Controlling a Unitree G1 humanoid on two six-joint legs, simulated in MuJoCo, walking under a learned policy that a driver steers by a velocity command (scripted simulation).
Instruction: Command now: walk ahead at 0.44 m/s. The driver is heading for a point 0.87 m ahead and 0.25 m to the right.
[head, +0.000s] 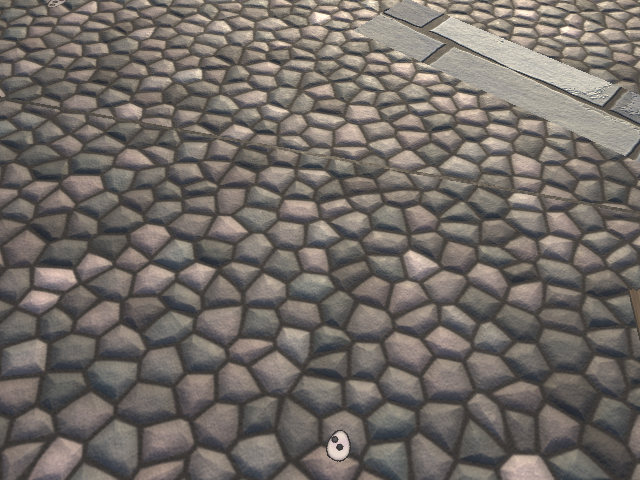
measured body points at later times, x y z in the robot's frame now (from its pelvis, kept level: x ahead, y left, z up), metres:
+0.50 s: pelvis +0.29 -0.05 +0.00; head +0.30 -0.06 +0.45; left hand +0.29 +0.21 -0.14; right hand +0.43 -0.32 -0.12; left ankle +0.40 +0.13 -0.67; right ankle +0.28 -0.13 -0.74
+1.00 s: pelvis +0.58 +0.02 +0.00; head +0.60 +0.03 +0.45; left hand +0.71 +0.28 -0.13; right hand +0.59 -0.25 -0.13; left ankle +0.59 +0.11 -0.74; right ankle +0.61 -0.16 -0.66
